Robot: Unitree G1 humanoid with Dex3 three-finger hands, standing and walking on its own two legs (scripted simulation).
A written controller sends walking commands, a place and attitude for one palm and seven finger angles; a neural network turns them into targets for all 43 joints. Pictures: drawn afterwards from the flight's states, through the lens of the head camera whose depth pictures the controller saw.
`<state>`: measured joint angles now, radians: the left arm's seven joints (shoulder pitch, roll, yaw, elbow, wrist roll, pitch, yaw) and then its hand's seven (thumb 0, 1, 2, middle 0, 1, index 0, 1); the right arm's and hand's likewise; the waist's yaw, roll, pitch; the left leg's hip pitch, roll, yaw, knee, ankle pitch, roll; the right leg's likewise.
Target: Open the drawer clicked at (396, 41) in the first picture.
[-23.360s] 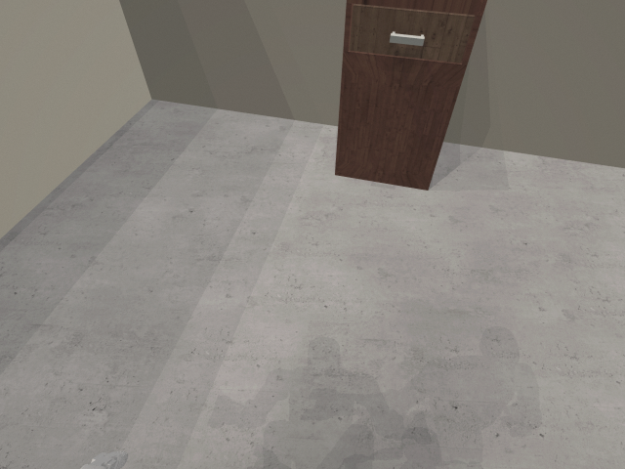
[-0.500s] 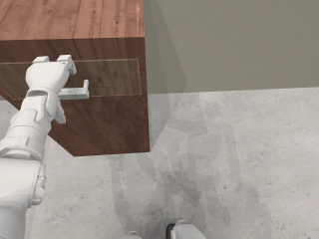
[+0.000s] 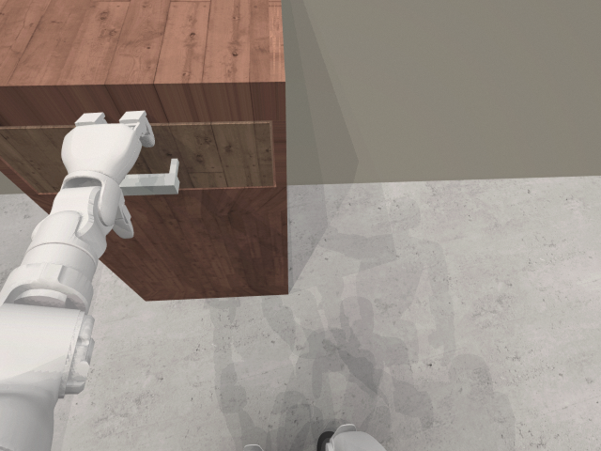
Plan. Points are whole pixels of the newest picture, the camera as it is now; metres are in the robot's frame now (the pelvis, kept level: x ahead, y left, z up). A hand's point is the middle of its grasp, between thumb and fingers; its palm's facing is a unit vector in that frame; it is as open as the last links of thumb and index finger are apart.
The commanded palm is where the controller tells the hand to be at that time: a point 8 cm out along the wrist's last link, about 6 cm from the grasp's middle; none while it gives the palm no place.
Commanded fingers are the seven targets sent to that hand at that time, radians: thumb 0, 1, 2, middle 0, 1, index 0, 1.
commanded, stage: lower the fingers behind the handle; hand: left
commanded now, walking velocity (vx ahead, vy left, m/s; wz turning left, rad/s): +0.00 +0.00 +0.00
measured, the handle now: (140, 174) +0.54 +0.24 -0.03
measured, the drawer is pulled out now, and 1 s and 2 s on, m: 0.00 0.00 0.00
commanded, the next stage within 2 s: close the thumb around the handle in 1.66 s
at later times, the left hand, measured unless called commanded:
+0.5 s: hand (124, 189) +0.48 +0.24 +0.01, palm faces -0.11 +0.00 -0.99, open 13.8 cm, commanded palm +0.47 +0.24 +0.06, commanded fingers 0.00 -0.50 0.30 -0.30 -1.20 -0.30 -1.20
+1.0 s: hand (133, 200) +0.48 +0.24 -0.02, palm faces -0.09 -0.03 -1.00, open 13.8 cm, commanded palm +0.47 +0.23 +0.02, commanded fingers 0.00 -0.50 0.30 -0.30 -1.20 -0.30 -1.20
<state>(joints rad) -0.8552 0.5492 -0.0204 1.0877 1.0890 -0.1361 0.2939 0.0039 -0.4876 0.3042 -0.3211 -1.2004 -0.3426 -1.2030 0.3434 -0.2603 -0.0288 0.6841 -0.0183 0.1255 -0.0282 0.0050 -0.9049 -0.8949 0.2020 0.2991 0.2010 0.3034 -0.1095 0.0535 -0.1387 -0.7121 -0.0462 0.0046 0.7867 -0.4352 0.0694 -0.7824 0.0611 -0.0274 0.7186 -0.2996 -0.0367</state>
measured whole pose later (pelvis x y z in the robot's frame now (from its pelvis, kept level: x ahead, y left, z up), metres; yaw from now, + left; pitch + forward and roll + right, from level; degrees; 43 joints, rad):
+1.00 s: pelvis -0.01 +0.00 -0.02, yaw -1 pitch +25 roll -3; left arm -0.88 0.56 0.01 1.16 1.11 -0.13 0.35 0.00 -0.49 0.30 -0.32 -1.20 -0.32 -1.20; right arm 0.35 -0.26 -0.02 0.72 -0.04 0.09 -0.02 0.00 -0.90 -0.89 0.20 0.30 0.20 0.30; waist -0.14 0.05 -0.16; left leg -0.90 -0.04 0.01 0.96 -0.49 0.07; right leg -0.96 0.07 -0.04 0.86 -0.34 -0.04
